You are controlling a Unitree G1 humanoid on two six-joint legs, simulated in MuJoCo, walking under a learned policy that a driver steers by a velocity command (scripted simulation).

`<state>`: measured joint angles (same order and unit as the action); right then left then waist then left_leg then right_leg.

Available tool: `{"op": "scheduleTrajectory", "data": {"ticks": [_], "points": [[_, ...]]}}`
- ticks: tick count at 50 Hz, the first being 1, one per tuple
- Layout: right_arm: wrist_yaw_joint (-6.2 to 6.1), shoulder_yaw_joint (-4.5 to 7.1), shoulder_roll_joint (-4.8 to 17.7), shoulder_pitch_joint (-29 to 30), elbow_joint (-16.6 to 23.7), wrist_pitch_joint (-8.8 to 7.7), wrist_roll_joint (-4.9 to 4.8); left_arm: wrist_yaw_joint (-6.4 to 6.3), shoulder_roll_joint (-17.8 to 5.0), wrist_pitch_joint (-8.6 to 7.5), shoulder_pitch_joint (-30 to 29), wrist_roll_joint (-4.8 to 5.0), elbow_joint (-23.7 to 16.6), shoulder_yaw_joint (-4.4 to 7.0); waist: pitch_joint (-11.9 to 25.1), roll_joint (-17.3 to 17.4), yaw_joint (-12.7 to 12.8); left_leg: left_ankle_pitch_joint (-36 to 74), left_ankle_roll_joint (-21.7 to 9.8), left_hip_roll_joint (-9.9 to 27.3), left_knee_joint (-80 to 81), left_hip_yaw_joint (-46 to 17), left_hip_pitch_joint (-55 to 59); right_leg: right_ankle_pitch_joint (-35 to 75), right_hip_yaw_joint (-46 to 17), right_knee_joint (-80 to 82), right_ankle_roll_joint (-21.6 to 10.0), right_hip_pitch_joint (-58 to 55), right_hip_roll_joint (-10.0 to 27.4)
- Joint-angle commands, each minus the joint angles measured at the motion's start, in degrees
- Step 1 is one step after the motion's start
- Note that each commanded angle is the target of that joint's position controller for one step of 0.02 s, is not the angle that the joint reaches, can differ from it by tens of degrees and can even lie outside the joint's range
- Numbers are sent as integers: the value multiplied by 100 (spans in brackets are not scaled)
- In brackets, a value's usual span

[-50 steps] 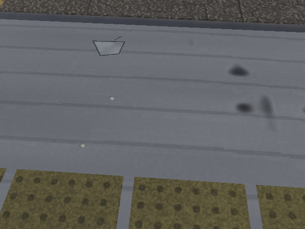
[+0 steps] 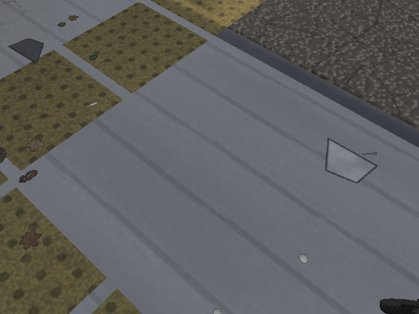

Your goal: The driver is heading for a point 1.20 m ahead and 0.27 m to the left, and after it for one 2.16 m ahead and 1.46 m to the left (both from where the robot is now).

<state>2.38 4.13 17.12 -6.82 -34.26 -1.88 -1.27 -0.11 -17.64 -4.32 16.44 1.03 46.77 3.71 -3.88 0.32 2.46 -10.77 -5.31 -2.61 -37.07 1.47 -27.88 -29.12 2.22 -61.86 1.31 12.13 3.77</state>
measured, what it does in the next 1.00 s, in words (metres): walks ahead, turning left: right foot, then left foot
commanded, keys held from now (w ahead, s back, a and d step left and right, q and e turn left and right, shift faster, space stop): w+q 0.32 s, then w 0.68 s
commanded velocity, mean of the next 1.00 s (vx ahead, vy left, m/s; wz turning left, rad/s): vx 0.50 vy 0.00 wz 0.33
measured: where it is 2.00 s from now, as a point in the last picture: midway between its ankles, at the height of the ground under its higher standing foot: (170, 148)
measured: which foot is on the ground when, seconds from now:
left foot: down 0.00-0.44, up 0.46-0.90, down 0.92-1.00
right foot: up 0.00-0.40, down 0.42-0.92, up 0.94-1.00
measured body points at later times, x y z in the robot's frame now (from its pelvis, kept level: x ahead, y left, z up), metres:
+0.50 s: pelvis +0.29 -0.03 +0.01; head +0.31 -0.02 +0.46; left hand +0.41 +0.27 -0.07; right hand +0.41 -0.29 -0.11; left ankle +0.12 +0.07 -0.65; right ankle +0.39 -0.11 -0.72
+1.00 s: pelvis +0.53 +0.09 +0.01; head +0.56 +0.11 +0.46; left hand +0.45 +0.36 -0.12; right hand +0.81 -0.07 -0.06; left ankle +0.58 +0.21 -0.72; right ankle +0.43 -0.09 -0.65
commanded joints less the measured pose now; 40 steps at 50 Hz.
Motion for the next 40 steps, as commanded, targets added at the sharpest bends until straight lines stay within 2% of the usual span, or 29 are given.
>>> {"op": "scheduleTrajectory", "data": {"ticks": [1,2,3,4,7,11,14,16,18,19,20,21,22,23,24,25,26,27,28,30,32,34,37,40], "points": [[-48,282,916,-1218,80,-152,6,28,-723,-400,-576,36,-832,71,1127,146,-623,-113,-1274,1675,2003,-3181,3514,700,-699,-1121,-193,3369,132],[-61,235,780,-862,142,-150,41,-6,-749,-386,-547,-107,-790,107,868,92,-390,521,-1160,1468,2063,-2721,2788,957,-690,-673,-137,2969,270],[-82,187,675,-669,217,-153,104,4,-771,-320,-434,-142,-764,134,794,201,-207,915,-1133,1330,2196,-2486,2332,1127,-725,-495,-96,2610,356],[-103,183,670,-594,214,-165,112,8,-723,-256,-378,-162,-756,135,761,254,-128,1177,-1168,1274,2302,-2386,2067,1208,-690,-306,-20,2450,350],[-210,208,785,-753,60,-196,78,-11,-490,-133,-626,-221,-825,74,574,206,-136,1711,-1177,1075,2411,-1905,1527,1719,-536,446,225,2399,230],[-310,229,854,-1087,-144,-140,18,45,-251,-156,-1543,-182,-1043,-35,391,379,-485,1120,-834,734,2312,-1615,1314,3150,-508,2203,290,2090,-96],[-329,249,916,-1371,-306,-108,-23,124,-314,-215,-1997,-91,-1184,-30,324,446,-662,660,-735,836,2160,-1909,1399,3465,-561,2895,237,1738,-298],[-345,236,854,-1462,-377,-76,-46,164,-460,-253,-2028,-71,-1226,26,333,500,-636,471,-670,962,1844,-2257,1746,3228,-700,3213,139,1648,-335],[-363,231,811,-1439,-431,-51,-13,192,-557,-293,-1784,-68,-1170,76,367,677,-520,643,-589,1128,1544,-2454,2068,2818,-675,3309,-27,1443,-301],[-361,218,759,-1403,-451,-31,-1,187,-577,-315,-1503,-82,-1098,107,420,746,-374,904,-519,1102,1337,-2458,2118,2700,-557,3456,-146,1092,-328],[-347,166,611,-1395,-446,-29,20,157,-676,-338,-1028,-131,-973,179,668,710,-146,1436,-386,855,831,-2315,2096,2680,-454,3637,-316,371,-352],[-320,54,344,-1391,-374,-44,86,127,-899,-362,-294,-221,-901,246,1370,369,185,1162,-190,564,-458,-1979,1634,2694,-1050,3462,-669,-930,318],[-325,-38,64,-2191,-360,-96,-49,123,-1403,-304,477,-289,-693,395,2245,-1191,78,-494,311,-261,-2497,-1207,-294,1747,-3345,3684,-1643,-3047,1504],[-336,-29,329,-2278,-416,-142,-83,199,-1096,-269,703,-103,-551,343,2156,-1681,131,-2243,395,-231,-3411,-1282,-1322,259,-4891,4444,-1824,-3201,1905],[-326,78,736,-1672,-389,-144,-104,186,-717,-247,408,-32,-601,232,1287,-969,233,-1833,383,49,-3786,-1382,-1710,-290,-4326,4589,-1591,-2514,1736],[-330,76,761,-1152,-279,-137,-43,169,-583,-196,58,-85,-668,168,787,-513,174,-1417,370,275,-3718,-1105,-1640,120,-3539,4644,-1409,-1772,1501],[-314,72,688,-838,-188,-159,49,166,-472,-165,-169,-126,-649,117,389,-353,64,-1122,361,439,-3374,-977,-1549,720,-2994,4796,-1387,-1101,1268],[-291,82,602,-826,-184,-168,79,153,-365,-175,-288,-168,-638,67,300,-466,-101,-875,346,648,-3043,-920,-1287,1225,-2603,4912,-1320,-724,1072],[-270,66,497,-920,-227,-164,63,150,-309,-187,-330,-173,-615,44,316,-598,-188,-747,358,728,-2821,-832,-1034,1592,-2316,5021,-1288,-514,911],[-254,20,312,-945,-264,-155,70,143,-381,-220,-232,-114,-521,57,372,-663,-219,-579,418,779,-2449,-649,-951,2227,-1905,5168,-1386,-405,830],[-252,-37,209,-587,-144,-174,112,117,-575,-224,-100,-74,-420,104,306,-544,-145,-188,500,851,-1801,-559,-1116,2719,-1637,5309,-1473,-448,875],[-224,-87,122,-235,-82,-213,117,95,-672,-185,10,-51,-340,121,295,-468,-33,427,537,848,-1051,-477,-1036,2951,-1305,5361,-1404,-501,794],[-156,-125,64,312,10,-262,73,76,-764,-124,261,3,-195,122,209,-471,166,1166,577,697,-88,-308,-652,3048,-911,5337,-1268,-480,672],[-80,-120,109,754,146,-290,16,73,-819,-51,586,36,-19,122,96,-478,296,1264,527,583,381,-252,-514,3031,-928,5224,-1219,-757,847]]}}
Keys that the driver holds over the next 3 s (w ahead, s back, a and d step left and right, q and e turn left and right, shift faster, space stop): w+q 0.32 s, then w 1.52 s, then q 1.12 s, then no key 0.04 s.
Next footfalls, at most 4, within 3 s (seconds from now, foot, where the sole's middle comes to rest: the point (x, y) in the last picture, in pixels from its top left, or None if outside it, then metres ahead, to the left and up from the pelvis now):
0.42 right None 0.43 -0.10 -0.75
0.92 left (158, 251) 0.62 0.22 -0.75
1.46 right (205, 164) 0.97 0.08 -0.75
1.98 left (133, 120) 1.18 0.39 -0.75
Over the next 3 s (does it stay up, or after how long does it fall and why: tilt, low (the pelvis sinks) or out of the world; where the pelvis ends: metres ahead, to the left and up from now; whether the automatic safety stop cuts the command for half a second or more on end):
stays up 1.13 0.29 0.02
